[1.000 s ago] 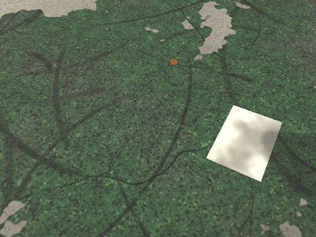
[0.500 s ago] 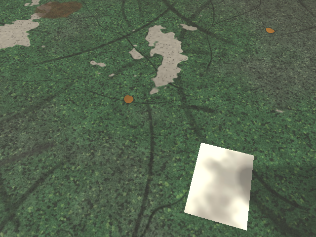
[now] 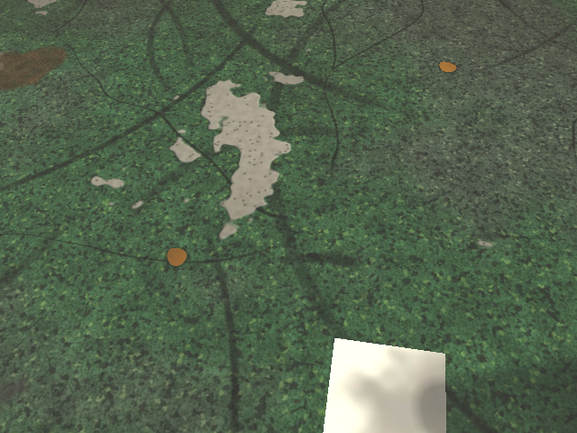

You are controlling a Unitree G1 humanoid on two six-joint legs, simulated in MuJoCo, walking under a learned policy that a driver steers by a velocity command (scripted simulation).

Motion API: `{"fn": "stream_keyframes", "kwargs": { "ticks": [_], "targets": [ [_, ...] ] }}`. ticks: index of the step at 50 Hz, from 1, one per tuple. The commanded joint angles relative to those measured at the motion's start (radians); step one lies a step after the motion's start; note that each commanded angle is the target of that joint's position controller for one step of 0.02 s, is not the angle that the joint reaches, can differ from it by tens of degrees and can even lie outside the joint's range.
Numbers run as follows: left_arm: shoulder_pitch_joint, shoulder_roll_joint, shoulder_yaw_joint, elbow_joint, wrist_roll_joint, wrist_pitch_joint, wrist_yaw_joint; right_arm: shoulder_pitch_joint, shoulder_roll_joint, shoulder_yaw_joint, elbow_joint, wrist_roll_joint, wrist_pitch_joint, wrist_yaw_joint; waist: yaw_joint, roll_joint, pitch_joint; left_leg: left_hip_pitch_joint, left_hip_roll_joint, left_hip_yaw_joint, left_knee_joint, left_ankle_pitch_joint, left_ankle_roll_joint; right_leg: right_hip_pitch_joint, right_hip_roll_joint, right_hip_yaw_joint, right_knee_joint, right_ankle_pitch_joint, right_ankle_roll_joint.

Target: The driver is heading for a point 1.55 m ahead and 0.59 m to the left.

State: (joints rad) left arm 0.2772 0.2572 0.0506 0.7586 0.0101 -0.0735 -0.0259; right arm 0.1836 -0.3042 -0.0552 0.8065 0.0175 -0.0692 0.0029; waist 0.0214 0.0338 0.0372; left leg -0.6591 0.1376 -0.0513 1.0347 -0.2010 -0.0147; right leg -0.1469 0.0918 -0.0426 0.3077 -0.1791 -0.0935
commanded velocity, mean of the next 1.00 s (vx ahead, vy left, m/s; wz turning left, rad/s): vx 0.50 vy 0.00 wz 0.49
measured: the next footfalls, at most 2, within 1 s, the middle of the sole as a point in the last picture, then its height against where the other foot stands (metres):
left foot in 0.28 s outside the picture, level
right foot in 0.76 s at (296, 357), level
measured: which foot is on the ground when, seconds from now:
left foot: up 0.00-0.26, down 0.28-0.76, up 0.78-1.00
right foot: down 0.00-0.30, up 0.32-0.74, down 0.76-1.00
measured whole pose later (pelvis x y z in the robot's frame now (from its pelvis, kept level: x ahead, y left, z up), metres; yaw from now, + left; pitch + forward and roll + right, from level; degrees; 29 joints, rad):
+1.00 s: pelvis +0.58 +0.12 +0.00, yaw +34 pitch +1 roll -2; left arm 0.30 0.26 0.06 0.78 0.01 -0.10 0.00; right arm 0.22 -0.32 -0.08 0.67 0.02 -0.01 0.00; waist 0.05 0.05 0.02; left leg -0.63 0.07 -0.06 1.08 -0.27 0.00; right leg -0.15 0.02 -0.09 0.34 -0.21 -0.03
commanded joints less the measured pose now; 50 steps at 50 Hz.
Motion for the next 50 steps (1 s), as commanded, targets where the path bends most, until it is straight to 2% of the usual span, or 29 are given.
{"fn": "stream_keyframes", "kwargs": {
  "ticks": [1, 3, 5, 9, 12, 13, 14, 15, 16, 17, 18, 19, 20, 21, 24, 28, 32, 35, 36, 37, 38, 39, 40, 41, 42, 43, 44, 46, 50],
  "targets": [
    [-0.030, 0.145, 0.037, -0.044, 0.004, -0.026, 0.014, -0.003, -0.052, -0.009, -0.044, -0.001, 0.000, 0.001, -0.005, -0.077, -0.015, 0.000, 0.004, -0.012, -0.153, 0.201, -0.010, -0.010, -0.255, 0.065, -0.167, 0.344, -0.122],
    [-0.025, 0.154, 0.037, -0.033, 0.003, -0.027, 0.018, -0.061, -0.036, -0.002, -0.058, 0.002, -0.009, 0.011, 0.022, -0.080, 0.001, 0.037, -0.022, 0.015, -0.298, 0.321, -0.001, -0.004, -0.242, 0.006, -0.186, 0.304, -0.093],
    [0.004, 0.166, 0.040, -0.009, -0.001, -0.026, 0.022, -0.117, -0.024, 0.005, -0.079, 0.004, -0.013, 0.022, 0.050, -0.075, 0.019, 0.039, -0.039, 0.033, -0.381, 0.371, 0.009, 0.045, -0.269, -0.011, -0.200, 0.285, -0.086],
    [0.037, 0.175, 0.048, 0.030, -0.014, 0.002, 0.029, -0.170, -0.032, 0.004, -0.122, 0.003, -0.014, 0.048, 0.057, -0.072, 0.038, -0.043, -0.066, 0.048, -0.458, 0.261, 0.051, 0.244, -0.335, -0.038, -0.126, 0.422, -0.069],
    [0.001, 0.213, 0.061, 0.023, -0.018, 0.030, 0.050, -0.093, -0.075, -0.019, -0.132, -0.001, -0.006, 0.060, -0.009, -0.124, -0.038, 0.082, -0.143, 0.125, -0.447, 0.085, 0.106, 0.310, -0.346, -0.075, 0.068, 0.867, -0.031],
    [-0.013, 0.218, 0.061, 0.017, -0.016, 0.040, 0.059, 0.012, -0.111, -0.039, -0.112, -0.001, -0.001, 0.058, -0.069, -0.129, -0.100, 0.219, -0.180, 0.144, -0.455, 0.062, 0.132, 0.285, -0.329, -0.097, 0.222, 0.963, -0.010],
    [-0.023, 0.208, 0.054, 0.008, -0.017, 0.044, 0.067, 0.167, -0.166, -0.068, -0.079, 0.001, 0.002, 0.046, -0.153, -0.090, -0.181, 0.470, -0.189, 0.101, -0.509, 0.120, 0.175, 0.155, -0.288, -0.120, 0.453, 0.873, 0.027],
    [0.062, 0.123, 0.024, -0.033, 0.007, 0.026, 0.061, 0.282, -0.277, -0.100, -0.068, -0.002, 0.009, 0.028, -0.138, 0.111, -0.317, 0.869, 0.051, -0.304, -0.504, 0.092, 0.321, -0.227, -0.173, -0.123, 0.833, 0.377, 0.088],
    [0.075, 0.071, -0.003, -0.045, 0.010, -0.011, 0.039, 0.260, -0.259, -0.088, -0.084, 0.010, 0.001, 0.031, -0.102, 0.194, -0.431, 1.073, 0.202, -0.784, -0.675, -0.043, 0.464, -0.522, 0.010, 0.061, 1.073, -0.400, 0.118],
    [-0.020, 0.151, 0.016, -0.061, -0.031, -0.046, 0.018, 0.250, -0.188, -0.068, -0.088, 0.003, -0.002, 0.029, -0.150, 0.108, -0.365, 1.049, 0.172, -0.690, -0.716, -0.117, 0.403, -0.634, -0.066, 0.175, 1.111, -0.358, 0.087],
    [-0.087, 0.160, 0.014, -0.086, -0.050, -0.065, 0.011, 0.201, -0.152, -0.059, -0.097, 0.001, -0.004, 0.025, -0.137, 0.046, -0.239, 0.915, 0.135, -0.550, -0.727, -0.089, 0.358, -0.656, -0.114, 0.157, 1.047, -0.272, 0.068],
    [-0.109, 0.153, 0.015, -0.088, -0.031, -0.072, 0.016, 0.136, -0.132, -0.051, -0.109, 0.001, -0.003, 0.025, -0.091, -0.038, -0.143, 0.751, 0.095, -0.449, -0.743, 0.008, 0.328, -0.619, -0.154, 0.142, 0.938, -0.213, 0.069],
    [-0.111, 0.167, 0.025, -0.085, -0.008, -0.067, 0.022, 0.087, -0.101, -0.040, -0.124, -0.004, -0.003, 0.022, -0.057, -0.037, -0.098, 0.636, 0.062, -0.380, -0.766, 0.113, 0.314, -0.553, -0.180, 0.137, 0.859, -0.175, 0.080],
    [-0.093, 0.163, 0.028, -0.085, -0.001, -0.055, 0.022, 0.061, -0.094, -0.036, -0.140, -0.013, -0.001, 0.018, -0.028, -0.010, -0.081, 0.558, 0.039, -0.351, -0.788, 0.175, 0.316, -0.497, -0.188, 0.135, 0.830, -0.154, 0.093],
    [-0.074, 0.128, 0.022, -0.092, 0.007, -0.026, 0.029, 0.053, -0.126, -0.046, -0.149, -0.009, -0.002, 0.004, -0.004, 0.009, -0.061, 0.430, 0.003, -0.260, -0.817, 0.306, 0.322, -0.452, -0.186, 0.100, 0.694, -0.093, 0.147],
    [-0.222, 0.084, 0.004, -0.132, 0.004, -0.025, 0.030, 0.099, -0.152, -0.055, -0.131, 0.003, 0.009, -0.016, -0.062, 0.035, -0.040, 0.357, -0.075, -0.177, -0.798, 0.230, 0.254, -0.375, -0.131, 0.080, 0.375, 0.186, 0.178],
    [-0.310, 0.108, 0.012, -0.162, -0.017, -0.040, 0.016, 0.167, -0.148, -0.056, -0.107, 0.011, 0.025, -0.021, -0.098, 0.055, -0.045, 0.427, -0.046, -0.267, -0.734, 0.121, 0.226, -0.329, -0.092, 0.108, 0.222, 0.249, 0.167],
    [-0.272, 0.146, 0.030, -0.156, -0.020, -0.054, 0.007, 0.161, -0.142, -0.058, -0.109, 0.006, 0.033, -0.025, -0.064, 0.084, -0.051, 0.510, -0.008, -0.363, -0.638, 0.112, 0.203, -0.285, -0.093, 0.130, 0.177, 0.140, 0.124],
    [-0.211, 0.155, 0.038, -0.140, -0.019, -0.059, 0.008, 0.144, -0.132, -0.055, -0.116, 0.005, 0.035, -0.025, -0.027, 0.092, -0.065, 0.506, -0.021, -0.369, -0.591, 0.132, 0.187, -0.206, -0.091, 0.114, 0.143, 0.130, 0.100],
    [-0.115, 0.182, 0.052, -0.120, -0.008, -0.064, 0.015, 0.139, -0.098, -0.043, -0.125, 0.000, 0.033, -0.022, 0.021, 0.079, -0.129, 0.472, -0.068, -0.337, -0.476, 0.164, 0.157, -0.045, -0.123, 0.126, 0.131, 0.126, 0.064],
    [0.030, 0.236, 0.066, -0.109, 0.007, -0.066, 0.023, 0.150, -0.039, -0.021, -0.142, -0.015, 0.029, -0.017, 0.077, -0.034, -0.267, 0.357, -0.134, -0.249, -0.203, 0.026, 0.119, 0.208, -0.291, 0.288, 0.144, 0.060, 0.002],
    [0.109, 0.315, 0.086, -0.071, 0.014, -0.051, 0.019, 0.296, 0.012, -0.003, -0.172, 0.014, 0.018, -0.016, 0.011, -0.378, -0.369, 0.001, -0.262, -0.123, 0.114, -0.401, 0.055, 0.499, -0.512, 0.770, 0.049, -0.150, -0.173],
    [0.089, 0.222, 0.069, -0.085, -0.011, -0.046, 0.015, 0.283, -0.098, -0.020, -0.143, 0.025, 0.017, -0.019, 0.037, -0.278, -0.307, -0.123, -0.171, -0.144, 0.246, -0.370, 0.040, 0.464, -0.522, 0.853, 0.002, -0.384, -0.164],
    [0.049, 0.160, 0.052, -0.095, -0.013, -0.040, 0.021, 0.167, -0.153, -0.037, -0.155, 0.017, 0.023, -0.018, 0.069, -0.175, -0.180, -0.149, -0.138, -0.125, 0.276, -0.272, 0.033, 0.349, -0.472, 0.680, -0.010, -0.361, -0.116],
    [0.002, 0.146, 0.044, -0.098, -0.002, -0.034, 0.022, 0.109, -0.145, -0.038, -0.168, 0.006, 0.027, -0.020, 0.055, -0.108, -0.111, -0.119, -0.106, -0.094, 0.259, -0.200, 0.028, 0.231, -0.427, 0.544, -0.022, -0.223, -0.087],
    [-0.026, 0.126, 0.037, -0.089, 0.001, -0.030, 0.023, 0.073, -0.132, -0.041, -0.181, -0.003, 0.027, -0.017, 0.040, -0.103, -0.057, -0.101, -0.081, -0.093, 0.215, -0.154, 0.024, 0.146, -0.388, 0.447, -0.043, -0.104, -0.080],
    [-0.038, 0.112, 0.030, -0.083, 0.006, -0.031, 0.026, 0.078, -0.112, -0.042, -0.186, 0.003, 0.030, -0.010, 0.018, -0.130, -0.040, -0.058, -0.057, -0.088, 0.184, -0.126, 0.025, 0.089, -0.359, 0.365, -0.066, -0.029, -0.067],
    [-0.040, 0.107, 0.032, -0.067, -0.002, -0.037, 0.025, 0.088, -0.070, -0.036, -0.191, 0.013, 0.041, -0.003, 0.004, -0.153, -0.031, -0.033, -0.041, -0.060, 0.137, -0.109, 0.020, 0.049, -0.339, 0.267, -0.107, 0.048, -0.075],
    [-0.014, 0.155, 0.048, -0.026, -0.005, -0.042, 0.023, 0.021, -0.029, -0.021, -0.222, 0.000, 0.046, 0.002, 0.008, -0.105, -0.018, -0.070, -0.029, -0.052, -0.026, -0.004, 0.003, 0.057, -0.356, 0.155, -0.149, 0.200, -0.109]
  ]
}}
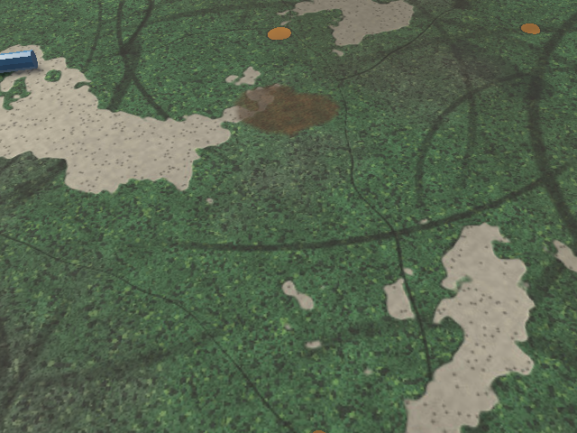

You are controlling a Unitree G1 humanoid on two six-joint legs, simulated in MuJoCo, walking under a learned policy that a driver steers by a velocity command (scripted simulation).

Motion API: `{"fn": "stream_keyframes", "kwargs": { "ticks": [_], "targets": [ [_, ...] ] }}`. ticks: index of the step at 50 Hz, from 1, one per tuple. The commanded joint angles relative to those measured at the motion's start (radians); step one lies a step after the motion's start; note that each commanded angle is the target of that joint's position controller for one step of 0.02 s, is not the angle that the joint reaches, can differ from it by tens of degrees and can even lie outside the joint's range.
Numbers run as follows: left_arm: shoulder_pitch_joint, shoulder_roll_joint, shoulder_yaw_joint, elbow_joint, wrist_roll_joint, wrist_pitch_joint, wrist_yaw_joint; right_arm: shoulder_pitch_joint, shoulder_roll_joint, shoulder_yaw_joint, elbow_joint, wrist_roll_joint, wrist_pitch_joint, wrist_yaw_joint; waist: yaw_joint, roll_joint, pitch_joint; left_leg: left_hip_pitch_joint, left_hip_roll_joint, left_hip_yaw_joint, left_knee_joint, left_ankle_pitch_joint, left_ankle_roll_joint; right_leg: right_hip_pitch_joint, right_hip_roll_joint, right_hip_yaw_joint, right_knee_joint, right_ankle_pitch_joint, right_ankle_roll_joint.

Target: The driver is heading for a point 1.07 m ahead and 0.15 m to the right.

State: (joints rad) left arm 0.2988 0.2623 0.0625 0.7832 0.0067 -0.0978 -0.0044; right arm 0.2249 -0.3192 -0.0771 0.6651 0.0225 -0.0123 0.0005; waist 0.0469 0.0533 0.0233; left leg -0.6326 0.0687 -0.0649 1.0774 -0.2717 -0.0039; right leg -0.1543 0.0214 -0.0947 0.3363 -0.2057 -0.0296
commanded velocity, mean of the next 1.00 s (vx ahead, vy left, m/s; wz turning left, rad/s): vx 0.50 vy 0.00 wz -0.15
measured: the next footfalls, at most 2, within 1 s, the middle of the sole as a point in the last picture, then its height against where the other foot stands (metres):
left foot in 0.26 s outside the picture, level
right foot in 0.80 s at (357, 384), level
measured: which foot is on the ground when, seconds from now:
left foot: up 0.00-0.24, down 0.26-0.78, up 0.80-1.00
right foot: down 0.00-0.28, up 0.30-0.78, down 0.80-1.00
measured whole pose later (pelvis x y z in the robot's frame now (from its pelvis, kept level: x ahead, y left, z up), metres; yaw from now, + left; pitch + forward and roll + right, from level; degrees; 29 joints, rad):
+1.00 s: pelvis +0.56 +0.00 +0.00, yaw -15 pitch +2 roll +0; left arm 0.29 0.28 0.07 0.74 -0.01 -0.05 -0.02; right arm 0.15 -0.29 -0.05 0.73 -0.01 -0.11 0.00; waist 0.03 0.02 0.04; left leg -0.57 0.08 -0.07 1.05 -0.32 -0.03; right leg -0.26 0.11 0.05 0.40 -0.16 -0.10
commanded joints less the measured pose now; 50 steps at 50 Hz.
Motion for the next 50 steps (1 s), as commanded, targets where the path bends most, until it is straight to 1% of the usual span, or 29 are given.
{"fn": "stream_keyframes", "kwargs": {
  "ticks": [1, 5, 9, 11, 12, 13, 14, 15, 16, 17, 18, 19, 20, 22, 24, 30, 35, 37, 38, 39, 40, 41, 42, 43, 44, 45, 46, 47, 50],
  "targets": [
    [-0.035, 0.155, 0.037, -0.042, -0.002, -0.015, 0.000, -0.036, -0.007, 0.006, -0.081, -0.005, -0.015, 0.008, -0.015, -0.118, -0.005, -0.083, 0.036, -0.033, -0.131, 0.117, -0.006, 0.068, -0.275, 0.173, -0.181, 0.250, -0.169],
    [0.000, 0.182, 0.039, -0.004, -0.021, -0.002, -0.001, -0.165, 0.012, 0.021, -0.102, -0.006, -0.036, 0.031, 0.024, -0.109, 0.028, 0.004, 0.007, 0.040, -0.376, 0.265, 0.010, 0.072, -0.250, 0.071, -0.190, 0.275, -0.147],
    [0.060, 0.213, 0.046, 0.048, -0.041, 0.020, -0.001, -0.241, -0.011, 0.017, -0.137, -0.003, -0.043, 0.046, 0.022, -0.129, 0.049, 0.030, -0.017, 0.072, -0.492, 0.179, 0.052, 0.188, -0.304, 0.073, -0.145, 0.377, -0.131],
    [0.047, 0.235, 0.049, 0.060, -0.047, 0.032, 0.004, -0.157, -0.051, -0.003, -0.119, -0.012, -0.044, 0.045, -0.050, -0.154, -0.014, 0.196, -0.068, 0.115, -0.549, 0.138, 0.092, 0.212, -0.296, 0.037, -0.010, 0.664, -0.104],
    [0.042, 0.226, 0.042, 0.065, -0.047, 0.037, 0.008, -0.015, -0.090, -0.027, -0.073, -0.015, -0.042, 0.039, -0.127, -0.141, -0.097, 0.408, -0.101, 0.138, -0.592, 0.188, 0.121, 0.164, -0.259, -0.005, 0.154, 0.760, -0.077],
    [0.043, 0.192, 0.025, 0.053, -0.028, 0.033, 0.013, 0.147, -0.150, -0.053, -0.030, -0.016, -0.036, 0.025, -0.196, -0.105, -0.203, 0.695, -0.025, 0.037, -0.554, 0.222, 0.159, -0.019, -0.219, -0.028, 0.388, 0.590, -0.038],
    [0.136, 0.067, -0.020, 0.007, -0.001, 0.015, 0.002, 0.222, -0.271, -0.072, -0.016, -0.026, -0.034, 0.015, -0.145, 0.157, -0.349, 1.066, 0.266, -0.459, -0.593, 0.114, 0.330, -0.436, -0.060, -0.023, 0.802, -0.070, 0.033],
    [0.102, 0.120, -0.010, 0.031, -0.019, -0.009, -0.005, 0.239, -0.196, -0.052, -0.018, -0.014, -0.035, 0.016, -0.176, 0.134, -0.451, 1.074, 0.330, -0.687, -0.733, 0.048, 0.375, -0.543, -0.022, 0.155, 0.960, -0.378, 0.033],
    [0.011, 0.183, 0.011, -0.004, -0.053, -0.020, -0.010, 0.177, -0.153, -0.034, -0.013, -0.017, -0.043, 0.019, -0.170, 0.094, -0.282, 0.957, 0.285, -0.523, -0.747, 0.070, 0.323, -0.632, -0.076, 0.169, 0.996, -0.325, 0.021],
    [-0.037, 0.170, 0.006, -0.013, -0.057, -0.022, -0.007, 0.114, -0.116, -0.023, -0.013, -0.017, -0.047, 0.019, -0.140, 0.049, -0.184, 0.815, 0.242, -0.373, -0.757, 0.137, 0.285, -0.622, -0.122, 0.153, 0.946, -0.238, 0.012],
    [-0.053, 0.160, 0.008, -0.008, -0.040, -0.016, -0.004, 0.058, -0.079, -0.013, -0.010, -0.021, -0.052, 0.022, -0.107, 0.016, -0.114, 0.685, 0.204, -0.277, -0.789, 0.208, 0.262, -0.584, -0.150, 0.146, 0.881, -0.177, 0.018],
    [-0.030, 0.156, 0.013, 0.003, -0.033, -0.002, -0.004, 0.021, -0.048, -0.005, -0.011, -0.029, -0.061, 0.023, -0.070, 0.037, -0.087, 0.592, 0.176, -0.207, -0.826, 0.248, 0.244, -0.516, -0.175, 0.160, 0.841, -0.126, 0.021],
    [-0.001, 0.135, 0.010, 0.016, -0.035, 0.014, -0.006, 0.003, -0.043, -0.005, -0.006, -0.033, -0.068, 0.024, -0.048, 0.049, -0.078, 0.531, 0.169, -0.170, -0.866, 0.246, 0.242, -0.463, -0.179, 0.166, 0.826, -0.094, 0.028],
    [0.011, 0.101, 0.006, 0.023, -0.036, 0.040, -0.002, -0.004, -0.053, -0.012, 0.016, -0.033, -0.089, 0.022, -0.027, 0.033, -0.047, 0.466, 0.173, -0.096, -0.922, 0.281, 0.249, -0.452, -0.174, 0.176, 0.792, -0.047, 0.044],
    [-0.039, 0.094, 0.006, 0.006, -0.033, 0.050, 0.002, 0.006, -0.065, -0.017, 0.040, -0.042, -0.099, 0.014, -0.034, 0.012, -0.008, 0.460, 0.174, -0.032, -0.952, 0.296, 0.242, -0.510, -0.168, 0.203, 0.716, 0.041, 0.057],
    [-0.206, 0.060, -0.008, -0.045, -0.024, 0.039, -0.026, 0.043, -0.098, -0.023, 0.089, -0.033, -0.097, -0.006, -0.094, -0.012, 0.046, 0.520, 0.156, 0.145, -0.978, 0.321, 0.182, -0.497, -0.129, 0.139, 0.389, 0.323, 0.038],
    [-0.301, 0.070, -0.009, -0.116, -0.023, 0.041, -0.056, 0.099, -0.127, -0.037, 0.138, -0.011, -0.062, -0.014, -0.116, -0.013, 0.070, 0.720, 0.213, 0.194, -0.880, 0.469, 0.151, -0.553, -0.104, 0.084, 0.282, 0.185, -0.018],
    [-0.259, 0.098, 0.005, -0.129, -0.023, 0.045, -0.064, 0.079, -0.155, -0.044, 0.134, -0.008, -0.044, -0.024, -0.077, 0.022, 0.018, 0.757, 0.213, 0.224, -0.752, 0.800, 0.125, -0.455, -0.047, 0.021, 0.283, 0.074, -0.055],
    [-0.178, 0.126, 0.022, -0.117, -0.024, 0.048, -0.063, 0.069, -0.165, -0.047, 0.131, -0.008, -0.034, -0.030, -0.029, 0.036, -0.038, 0.752, 0.202, 0.241, -0.624, 0.955, 0.109, -0.343, -0.005, -0.009, 0.285, 0.032, -0.078],
    [-0.027, 0.172, 0.051, -0.081, -0.026, 0.050, -0.055, 0.054, -0.162, -0.043, 0.125, -0.007, -0.026, -0.036, 0.054, 0.018, -0.117, 0.681, 0.163, 0.270, -0.419, 0.977, 0.077, -0.131, 0.041, -0.017, 0.231, 0.072, -0.113],
    [0.131, 0.261, 0.085, -0.052, -0.030, 0.059, -0.035, 0.076, -0.129, -0.027, 0.106, -0.023, -0.033, -0.041, 0.113, -0.094, -0.219, 0.446, 0.116, 0.274, -0.113, 0.689, 0.032, 0.178, -0.068, 0.190, 0.206, 0.097, -0.176],
    [0.110, 0.350, 0.096, -0.059, -0.039, 0.052, -0.031, 0.185, 0.022, 0.022, 0.060, -0.053, -0.064, -0.018, -0.010, -0.335, -0.313, -0.012, -0.110, 0.168, 0.232, -0.269, -0.035, 0.514, -0.318, 0.770, 0.105, -0.066, -0.380],
    [0.144, 0.263, 0.072, -0.079, -0.032, 0.044, -0.031, 0.077, -0.063, 0.010, 0.057, -0.014, -0.104, -0.001, 0.074, -0.216, -0.402, -0.128, -0.106, -0.038, 0.325, -0.313, -0.014, 0.574, -0.349, 0.923, -0.022, -0.165, -0.388],
    [0.106, 0.216, 0.059, -0.077, -0.024, 0.035, -0.029, -0.018, -0.104, 0.000, 0.027, 0.020, -0.127, 0.009, 0.084, -0.176, -0.259, -0.199, -0.056, -0.041, 0.304, -0.221, 0.012, 0.481, -0.321, 0.775, -0.039, -0.104, -0.336],
    [0.045, 0.194, 0.053, -0.088, -0.026, 0.031, -0.026, -0.044, -0.093, 0.005, 0.021, 0.010, -0.138, 0.004, 0.045, -0.086, -0.176, -0.170, -0.011, -0.035, 0.219, -0.137, 0.023, 0.337, -0.279, 0.660, -0.037, -0.012, -0.301],
    [-0.020, 0.162, 0.043, -0.103, -0.024, 0.032, -0.023, -0.054, -0.098, -0.002, 0.027, -0.017, -0.138, -0.003, 0.005, -0.056, -0.113, -0.107, 0.016, -0.028, 0.128, -0.095, 0.016, 0.195, -0.244, 0.568, -0.048, 0.104, -0.280],
    [-0.055, 0.142, 0.034, -0.123, -0.010, 0.032, -0.018, -0.038, -0.104, -0.008, 0.029, -0.027, -0.128, -0.004, -0.031, -0.076, -0.096, -0.032, 0.034, -0.035, 0.089, -0.066, 0.009, 0.102, -0.220, 0.519, -0.070, 0.193, -0.277],
    [-0.070, 0.139, 0.034, -0.133, -0.008, 0.032, -0.015, -0.023, -0.097, -0.010, 0.028, -0.032, -0.116, -0.003, -0.050, -0.083, -0.086, 0.002, 0.036, -0.031, 0.050, -0.057, -0.004, 0.050, -0.206, 0.497, -0.090, 0.235, -0.280],
    [-0.055, 0.175, 0.044, -0.132, -0.017, 0.030, 0.002, -0.047, -0.055, 0.001, 0.014, -0.039, -0.090, -0.007, -0.059, -0.083, -0.049, 0.026, 0.024, 0.006, -0.111, 0.021, -0.053, -0.068, -0.172, 0.402, -0.116, 0.329, -0.275]
  ]
}}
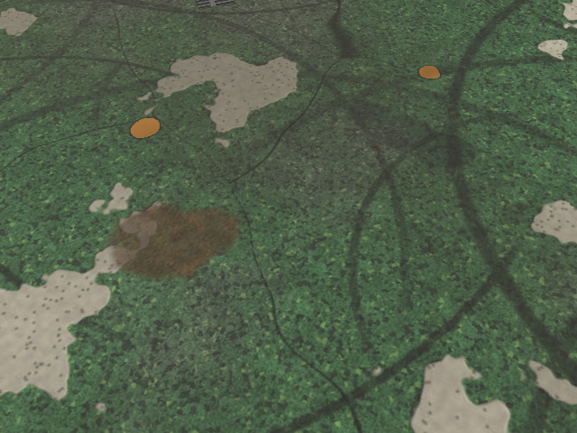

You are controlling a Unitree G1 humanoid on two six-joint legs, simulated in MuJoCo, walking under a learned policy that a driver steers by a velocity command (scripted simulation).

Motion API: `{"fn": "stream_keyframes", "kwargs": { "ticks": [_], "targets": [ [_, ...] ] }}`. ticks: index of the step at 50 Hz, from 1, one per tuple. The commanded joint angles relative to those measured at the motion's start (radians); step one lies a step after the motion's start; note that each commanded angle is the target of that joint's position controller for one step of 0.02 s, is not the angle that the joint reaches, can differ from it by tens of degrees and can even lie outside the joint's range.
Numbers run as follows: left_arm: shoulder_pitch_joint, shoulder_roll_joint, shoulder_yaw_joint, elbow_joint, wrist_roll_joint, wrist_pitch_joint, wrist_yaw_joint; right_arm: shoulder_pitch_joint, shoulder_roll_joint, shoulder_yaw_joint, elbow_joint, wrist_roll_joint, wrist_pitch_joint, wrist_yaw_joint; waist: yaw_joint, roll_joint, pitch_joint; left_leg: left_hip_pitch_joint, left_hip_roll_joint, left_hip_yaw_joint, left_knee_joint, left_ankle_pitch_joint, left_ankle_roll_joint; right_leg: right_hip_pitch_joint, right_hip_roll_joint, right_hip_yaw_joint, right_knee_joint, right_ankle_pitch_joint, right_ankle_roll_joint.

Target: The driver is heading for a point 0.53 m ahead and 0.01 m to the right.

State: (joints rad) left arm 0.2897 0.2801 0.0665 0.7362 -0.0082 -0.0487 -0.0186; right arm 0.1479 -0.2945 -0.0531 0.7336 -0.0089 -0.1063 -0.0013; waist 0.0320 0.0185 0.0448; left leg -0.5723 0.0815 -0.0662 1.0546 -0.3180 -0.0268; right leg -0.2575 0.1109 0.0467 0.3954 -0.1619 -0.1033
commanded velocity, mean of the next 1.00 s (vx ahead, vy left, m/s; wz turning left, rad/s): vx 0.37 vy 0.00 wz -0.28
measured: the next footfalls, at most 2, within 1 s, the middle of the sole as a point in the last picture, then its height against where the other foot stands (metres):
left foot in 0.26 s outside the picture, level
right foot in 0.72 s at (390, 405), level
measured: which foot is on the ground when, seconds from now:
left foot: up 0.00-0.24, down 0.26-0.74, up 0.76-1.00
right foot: down 0.00-0.28, up 0.30-0.70, down 0.72-1.00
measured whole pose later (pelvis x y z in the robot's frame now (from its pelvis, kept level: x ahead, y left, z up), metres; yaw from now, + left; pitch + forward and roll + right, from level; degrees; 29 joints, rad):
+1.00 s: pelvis +0.44 -0.04 -0.01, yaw -15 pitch +1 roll -1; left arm 0.15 0.23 0.03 0.77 0.02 -0.02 -0.01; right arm 0.19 -0.28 -0.03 0.87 -0.01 0.01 -0.03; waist 0.00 0.03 0.03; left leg -0.38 0.07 -0.04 0.68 -0.30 -0.06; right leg -0.33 0.05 -0.02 0.45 -0.13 -0.05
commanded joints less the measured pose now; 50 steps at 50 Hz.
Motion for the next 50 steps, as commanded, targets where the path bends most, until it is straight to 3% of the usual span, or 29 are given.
{"fn": "stream_keyframes", "kwargs": {
  "ticks": [1, 4, 7, 10, 12, 13, 14, 15, 16, 17, 18, 20, 22, 24, 27, 29, 33, 35, 36, 37, 38, 39, 40, 41, 42, 43, 44, 46, 50],
  "targets": [
    [-0.034, 0.170, 0.044, -0.081, -0.005, -0.018, 0.022, -0.009, -0.067, -0.017, -0.066, -0.009, 0.006, -0.005, -0.032, -0.054, -0.057, -0.026, 0.001, 0.014, -0.168, 0.138, -0.041, 0.011, -0.241, 0.234, -0.178, 0.275, -0.186],
    [0.005, 0.176, 0.048, -0.070, -0.013, -0.007, 0.033, -0.122, -0.042, -0.004, -0.091, -0.003, 0.001, 0.004, 0.016, -0.087, -0.045, 0.059, -0.051, 0.024, -0.406, 0.357, -0.050, -0.035, -0.185, 0.190, -0.160, 0.168, -0.130],
    [0.057, 0.176, 0.050, -0.051, -0.019, 0.002, 0.035, -0.187, -0.065, -0.009, -0.113, 0.015, -0.007, 0.014, 0.041, -0.102, -0.045, 0.101, -0.078, 0.004, -0.509, 0.403, -0.044, 0.005, -0.209, 0.255, -0.122, 0.080, -0.109],
    [0.062, 0.167, 0.050, -0.049, -0.018, 0.010, 0.040, -0.168, -0.107, -0.026, -0.114, 0.019, -0.021, 0.023, 0.017, -0.127, -0.050, 0.132, -0.077, -0.026, -0.564, 0.308, -0.009, 0.093, -0.246, 0.350, -0.032, 0.046, -0.087],
    [0.039, 0.143, 0.044, -0.059, -0.013, 0.014, 0.039, -0.052, -0.132, -0.045, -0.083, 0.016, -0.030, 0.018, -0.050, -0.143, -0.086, 0.290, -0.079, -0.001, -0.617, 0.268, 0.035, 0.088, -0.214, 0.358, 0.073, 0.092, -0.053],
    [0.035, 0.092, 0.025, -0.072, -0.005, 0.011, 0.035, 0.065, -0.169, -0.059, -0.068, -0.001, -0.036, 0.011, -0.107, -0.100, -0.189, 0.497, 0.014, -0.075, -0.602, 0.238, 0.086, 0.023, -0.161, 0.304, 0.264, 0.072, -0.019],
    [0.137, 0.023, 0.004, -0.091, -0.008, 0.004, 0.035, 0.193, -0.250, -0.077, -0.051, -0.021, -0.031, 0.006, -0.098, 0.110, -0.343, 0.841, 0.234, -0.405, -0.627, 0.115, 0.209, -0.236, -0.034, 0.166, 0.593, -0.190, 0.051],
    [0.200, 0.050, -0.002, -0.097, -0.029, -0.004, 0.036, 0.249, -0.246, -0.082, -0.009, 0.000, -0.019, 0.018, -0.082, 0.330, -0.371, 0.922, 0.343, -0.764, -0.739, -0.158, 0.303, -0.467, -0.032, 0.123, 0.811, -0.445, 0.077],
    [0.147, 0.136, 0.017, -0.073, -0.033, -0.003, 0.036, 0.203, -0.155, -0.058, -0.024, 0.013, -0.016, 0.020, -0.105, 0.184, -0.236, 0.819, 0.301, -0.687, -0.776, -0.287, 0.269, -0.531, -0.085, 0.154, 0.892, -0.365, 0.084],
    [0.054, 0.154, 0.022, -0.086, -0.022, 0.000, 0.035, 0.156, -0.116, -0.045, -0.028, 0.010, -0.008, 0.019, -0.111, 0.102, -0.138, 0.700, 0.254, -0.528, -0.776, -0.205, 0.231, -0.530, -0.116, 0.115, 0.896, -0.285, 0.086],
    [-0.003, 0.143, 0.022, -0.102, -0.009, -0.002, 0.035, 0.116, -0.097, -0.036, -0.027, 0.001, -0.003, 0.020, -0.097, 0.060, -0.076, 0.589, 0.211, -0.420, -0.793, -0.079, 0.223, -0.507, -0.140, 0.098, 0.855, -0.232, 0.086],
    [-0.020, 0.110, 0.020, -0.111, -0.008, -0.004, 0.025, 0.087, -0.070, -0.024, -0.014, -0.007, -0.004, 0.017, -0.058, 0.085, -0.037, 0.473, 0.154, -0.291, -0.834, 0.082, 0.216, -0.433, -0.181, 0.088, 0.760, -0.173, 0.082],
    [-0.015, 0.075, 0.011, -0.110, -0.008, -0.003, 0.019, 0.098, -0.076, -0.025, 0.004, 0.005, -0.009, 0.018, -0.045, 0.094, -0.045, 0.449, 0.142, -0.224, -0.864, 0.175, 0.236, -0.408, -0.191, 0.057, 0.680, -0.157, 0.088],
    [-0.069, 0.054, -0.001, -0.131, 0.002, -0.005, 0.017, 0.109, -0.113, -0.034, 0.021, 0.013, -0.010, 0.015, -0.051, 0.073, -0.033, 0.445, 0.150, -0.177, -0.894, 0.253, 0.256, -0.423, -0.207, 0.032, 0.566, -0.098, 0.100],
    [-0.156, 0.033, -0.016, -0.147, 0.001, -0.017, 0.006, 0.128, -0.143, -0.040, 0.042, 0.021, 0.000, 0.011, -0.078, 0.057, -0.026, 0.438, 0.127, -0.085, -0.909, 0.315, 0.240, -0.374, -0.206, -0.002, 0.371, 0.059, 0.107],
    [-0.210, 0.030, -0.019, -0.156, 0.002, -0.023, 0.000, 0.148, -0.151, -0.037, 0.061, 0.023, 0.011, 0.009, -0.095, 0.057, -0.014, 0.426, 0.104, -0.025, -0.878, 0.470, 0.218, -0.305, -0.174, -0.032, 0.259, 0.141, 0.113],
    [-0.248, 0.056, -0.007, -0.173, 0.003, -0.030, -0.013, 0.192, -0.163, -0.035, 0.101, 0.031, 0.035, 0.004, -0.087, 0.083, -0.051, 0.503, 0.121, -0.010, -0.764, 0.619, 0.169, -0.206, -0.130, -0.031, 0.142, 0.178, 0.080],
    [-0.135, 0.090, 0.013, -0.132, 0.018, -0.029, -0.009, 0.161, -0.164, -0.034, 0.101, 0.035, 0.041, -0.001, -0.014, 0.070, -0.110, 0.492, 0.088, 0.009, -0.631, 0.698, 0.128, -0.020, -0.097, -0.052, 0.058, 0.241, 0.042],
    [-0.057, 0.135, 0.028, -0.111, 0.026, -0.028, 0.000, 0.174, -0.138, -0.024, 0.101, 0.025, 0.037, -0.002, 0.021, 0.035, -0.162, 0.438, 0.038, 0.041, -0.501, 0.647, 0.090, 0.131, -0.136, -0.029, 0.038, 0.421, 0.012],
    [0.047, 0.211, 0.038, -0.105, 0.052, -0.022, 0.013, 0.204, -0.076, 0.002, 0.073, -0.012, 0.028, -0.002, 0.034, -0.126, -0.305, 0.240, -0.035, 0.083, -0.223, 0.265, 0.032, 0.417, -0.355, 0.185, 0.132, 0.856, -0.074],
    [0.038, 0.181, 0.021, -0.103, 0.050, -0.009, 0.011, 0.365, -0.015, 0.028, 0.109, -0.005, 0.029, 0.006, -0.018, -0.301, -0.452, 0.078, -0.100, 0.027, 0.031, -0.369, -0.017, 0.569, -0.548, 0.422, 0.126, 0.975, -0.244],
    [0.033, 0.128, 0.012, -0.097, 0.024, 0.005, 0.001, 0.345, -0.113, 0.003, 0.133, 0.015, 0.042, 0.009, 0.010, -0.202, -0.443, 0.059, -0.063, -0.039, 0.098, -0.382, -0.024, 0.487, -0.494, 0.418, 0.080, 0.760, -0.229],
    [-0.036, 0.107, 0.004, -0.097, 0.011, 0.008, -0.002, 0.252, -0.134, -0.005, 0.110, 0.030, 0.054, 0.006, 0.003, -0.155, -0.304, -0.008, -0.038, -0.012, 0.111, -0.342, -0.030, 0.384, -0.440, 0.333, 0.042, 0.627, -0.188],
    [-0.099, 0.087, -0.005, -0.095, 0.013, 0.008, -0.002, 0.198, -0.116, -0.004, 0.105, 0.024, 0.069, -0.005, -0.015, -0.099, -0.230, -0.010, -0.010, -0.003, 0.073, -0.284, -0.037, 0.270, -0.401, 0.283, 0.006, 0.536, -0.159],
    [-0.152, 0.076, -0.009, -0.094, 0.018, 0.007, -0.004, 0.180, -0.108, -0.007, 0.104, 0.014, 0.087, -0.016, -0.042, -0.090, -0.180, 0.044, 0.011, -0.006, 0.011, -0.238, -0.044, 0.145, -0.375, 0.238, -0.033, 0.472, -0.140],
    [-0.191, 0.085, -0.005, -0.089, 0.029, 0.007, -0.004, 0.196, -0.090, -0.004, 0.109, 0.011, 0.103, -0.023, -0.074, -0.118, -0.160, 0.135, 0.016, 0.001, -0.053, -0.186, -0.052, 0.034, -0.349, 0.194, -0.071, 0.422, -0.127],
    [-0.215, 0.086, -0.003, -0.083, 0.038, 0.006, -0.003, 0.212, -0.069, 0.000, 0.118, 0.008, 0.111, -0.029, -0.088, -0.140, -0.156, 0.205, 0.004, 0.021, -0.116, -0.152, -0.058, -0.032, -0.327, 0.157, -0.092, 0.397, -0.125],
    [-0.230, 0.079, -0.003, -0.067, 0.041, 0.006, 0.003, 0.211, -0.048, 0.006, 0.129, 0.001, 0.117, -0.036, -0.090, -0.155, -0.171, 0.294, -0.007, 0.036, -0.242, -0.087, -0.056, -0.073, -0.303, 0.112, -0.103, 0.336, -0.125],
    [-0.234, 0.071, -0.010, -0.026, 0.025, 0.021, 0.015, 0.160, -0.048, 0.005, 0.133, -0.008, 0.124, -0.031, -0.087, -0.135, -0.150, 0.436, -0.030, 0.057, -0.477, 0.149, -0.020, -0.131, -0.277, 0.106, -0.119, -0.083, -0.080]
  ]
}}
